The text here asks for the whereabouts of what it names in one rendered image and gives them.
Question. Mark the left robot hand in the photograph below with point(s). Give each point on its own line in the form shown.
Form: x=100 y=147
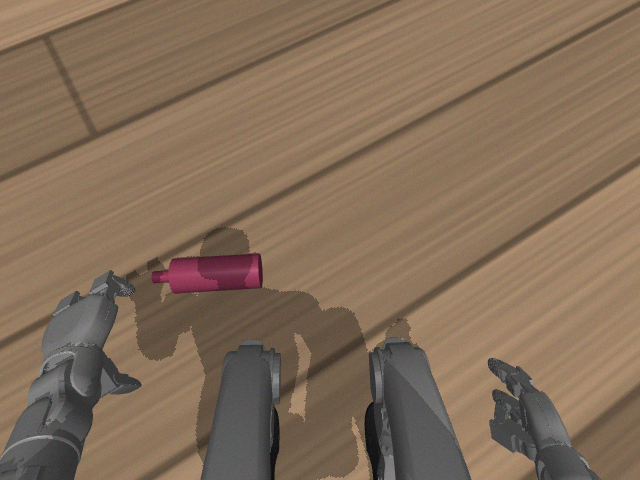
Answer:
x=87 y=322

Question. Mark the right robot foot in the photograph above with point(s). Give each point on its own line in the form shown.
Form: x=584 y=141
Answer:
x=372 y=445

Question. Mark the left robot arm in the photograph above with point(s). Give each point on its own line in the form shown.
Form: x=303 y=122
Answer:
x=48 y=438

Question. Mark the bottle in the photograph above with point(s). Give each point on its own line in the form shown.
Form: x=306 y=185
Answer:
x=213 y=273

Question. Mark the right robot hand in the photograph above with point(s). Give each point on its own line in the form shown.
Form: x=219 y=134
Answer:
x=535 y=423

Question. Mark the right robot arm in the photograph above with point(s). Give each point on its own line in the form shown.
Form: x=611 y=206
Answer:
x=562 y=463

